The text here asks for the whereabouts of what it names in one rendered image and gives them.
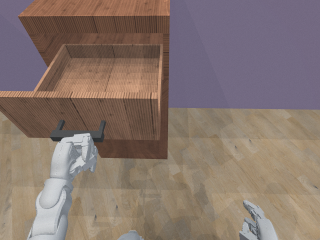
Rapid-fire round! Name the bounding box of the robot right hand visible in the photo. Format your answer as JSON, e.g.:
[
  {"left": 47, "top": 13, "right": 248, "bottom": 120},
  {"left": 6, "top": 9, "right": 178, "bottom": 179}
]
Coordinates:
[{"left": 239, "top": 200, "right": 279, "bottom": 240}]

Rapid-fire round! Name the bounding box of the handle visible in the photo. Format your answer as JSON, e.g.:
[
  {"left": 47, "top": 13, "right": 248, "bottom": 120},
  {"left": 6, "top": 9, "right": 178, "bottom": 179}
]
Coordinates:
[{"left": 50, "top": 119, "right": 106, "bottom": 143}]

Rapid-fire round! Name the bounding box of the robot left forearm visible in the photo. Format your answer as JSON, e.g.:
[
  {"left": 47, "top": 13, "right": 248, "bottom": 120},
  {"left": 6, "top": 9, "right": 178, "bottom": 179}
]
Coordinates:
[{"left": 27, "top": 177, "right": 74, "bottom": 240}]

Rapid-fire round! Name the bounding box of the cabinet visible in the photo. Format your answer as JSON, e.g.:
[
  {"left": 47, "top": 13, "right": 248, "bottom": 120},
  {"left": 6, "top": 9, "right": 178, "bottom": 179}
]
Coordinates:
[{"left": 18, "top": 0, "right": 170, "bottom": 160}]

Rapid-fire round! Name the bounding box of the robot left hand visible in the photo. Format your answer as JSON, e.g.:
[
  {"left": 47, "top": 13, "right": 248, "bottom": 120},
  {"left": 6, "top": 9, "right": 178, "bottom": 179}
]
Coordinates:
[{"left": 49, "top": 133, "right": 98, "bottom": 183}]

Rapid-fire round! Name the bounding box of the left robot shin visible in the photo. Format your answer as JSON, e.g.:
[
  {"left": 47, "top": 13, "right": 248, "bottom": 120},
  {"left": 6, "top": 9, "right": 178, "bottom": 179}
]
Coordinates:
[{"left": 128, "top": 230, "right": 138, "bottom": 234}]

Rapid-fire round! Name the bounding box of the drawer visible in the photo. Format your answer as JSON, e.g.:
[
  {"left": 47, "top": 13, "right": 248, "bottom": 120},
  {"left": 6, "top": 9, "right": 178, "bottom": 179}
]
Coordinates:
[{"left": 0, "top": 44, "right": 163, "bottom": 140}]

